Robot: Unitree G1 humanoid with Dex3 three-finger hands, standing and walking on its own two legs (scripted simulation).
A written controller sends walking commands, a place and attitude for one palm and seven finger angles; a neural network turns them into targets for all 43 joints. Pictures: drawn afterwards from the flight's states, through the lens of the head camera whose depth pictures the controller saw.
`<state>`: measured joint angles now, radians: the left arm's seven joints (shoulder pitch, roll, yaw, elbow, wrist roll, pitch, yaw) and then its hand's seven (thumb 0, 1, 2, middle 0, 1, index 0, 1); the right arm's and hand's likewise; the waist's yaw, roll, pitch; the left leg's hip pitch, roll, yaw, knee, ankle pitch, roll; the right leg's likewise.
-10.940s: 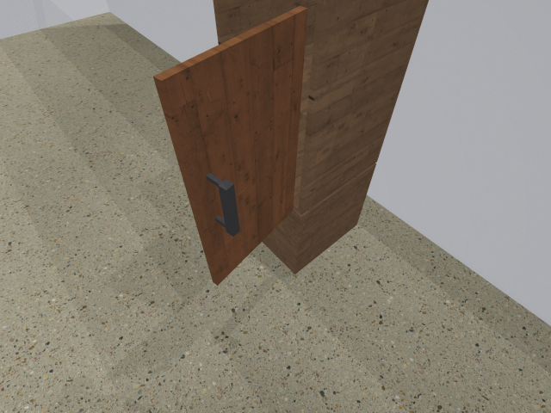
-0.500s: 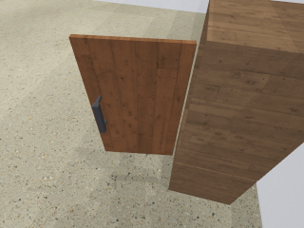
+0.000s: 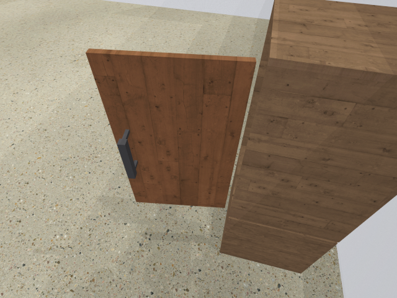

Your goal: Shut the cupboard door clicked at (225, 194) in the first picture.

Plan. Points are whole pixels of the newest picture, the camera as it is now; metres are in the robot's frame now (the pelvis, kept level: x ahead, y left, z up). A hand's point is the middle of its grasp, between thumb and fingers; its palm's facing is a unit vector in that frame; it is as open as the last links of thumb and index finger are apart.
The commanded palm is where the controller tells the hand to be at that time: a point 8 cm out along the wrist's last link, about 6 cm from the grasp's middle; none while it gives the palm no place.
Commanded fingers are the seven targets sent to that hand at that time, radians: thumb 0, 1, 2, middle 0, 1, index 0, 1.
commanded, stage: come to a stop and stand still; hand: left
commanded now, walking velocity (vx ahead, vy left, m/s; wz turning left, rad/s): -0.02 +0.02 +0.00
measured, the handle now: (129, 154) +0.47 +0.22 -0.03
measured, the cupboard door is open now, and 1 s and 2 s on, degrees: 100 100 100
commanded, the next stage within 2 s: look again from close up in 1.10 s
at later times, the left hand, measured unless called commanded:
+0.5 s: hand out of the picture +0.03 +0.18 -0.18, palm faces +0.00 -0.97 -0.22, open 7.4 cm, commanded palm none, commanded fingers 0.00 0.90 0.90 -0.20 -0.30 -0.20 -0.30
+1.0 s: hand out of the picture -0.03 +0.20 -0.18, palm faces -0.02 -0.97 -0.23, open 7.4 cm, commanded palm none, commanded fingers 0.00 0.90 0.90 -0.20 -0.30 -0.20 -0.30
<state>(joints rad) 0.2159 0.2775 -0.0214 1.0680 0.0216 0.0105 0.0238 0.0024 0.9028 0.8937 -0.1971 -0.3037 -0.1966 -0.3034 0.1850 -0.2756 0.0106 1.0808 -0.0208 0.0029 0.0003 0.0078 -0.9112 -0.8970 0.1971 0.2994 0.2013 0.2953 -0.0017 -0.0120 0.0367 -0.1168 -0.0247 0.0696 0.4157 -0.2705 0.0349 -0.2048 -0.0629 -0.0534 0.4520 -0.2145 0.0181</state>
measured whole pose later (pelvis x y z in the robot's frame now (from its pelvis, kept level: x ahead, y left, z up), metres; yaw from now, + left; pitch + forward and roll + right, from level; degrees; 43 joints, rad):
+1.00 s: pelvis -0.03 +0.01 +0.00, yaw -1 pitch -2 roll +0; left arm 0.30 0.19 -0.01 1.08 0.02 0.00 0.04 0.00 0.90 0.89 -0.20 -0.30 -0.20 -0.30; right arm 0.28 -0.19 0.00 1.11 0.00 0.00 -0.01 0.01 -0.91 -0.90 0.20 0.30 0.20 0.30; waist 0.00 -0.01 0.05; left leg -0.16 -0.03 0.09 0.44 -0.25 0.05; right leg -0.24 -0.06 -0.03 0.44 -0.17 0.03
